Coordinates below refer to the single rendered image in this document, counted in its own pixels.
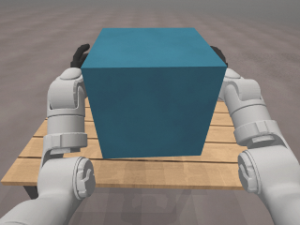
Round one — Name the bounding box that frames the carton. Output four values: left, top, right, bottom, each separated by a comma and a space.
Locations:
81, 27, 227, 159

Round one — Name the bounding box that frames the left robot hand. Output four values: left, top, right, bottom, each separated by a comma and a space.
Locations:
70, 43, 90, 69

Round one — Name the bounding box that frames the robot left forearm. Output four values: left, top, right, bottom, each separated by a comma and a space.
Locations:
37, 67, 88, 195

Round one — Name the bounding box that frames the robot right forearm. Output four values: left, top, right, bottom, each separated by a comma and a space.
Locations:
218, 67, 300, 171

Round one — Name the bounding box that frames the right robot hand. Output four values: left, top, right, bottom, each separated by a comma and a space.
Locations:
210, 46, 228, 68

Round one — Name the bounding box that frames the robot left upper arm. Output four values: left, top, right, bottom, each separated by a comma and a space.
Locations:
0, 157, 96, 225

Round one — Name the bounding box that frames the table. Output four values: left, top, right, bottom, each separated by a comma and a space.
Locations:
0, 97, 248, 200

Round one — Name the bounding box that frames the robot right upper arm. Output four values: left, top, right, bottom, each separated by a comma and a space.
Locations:
237, 144, 300, 225

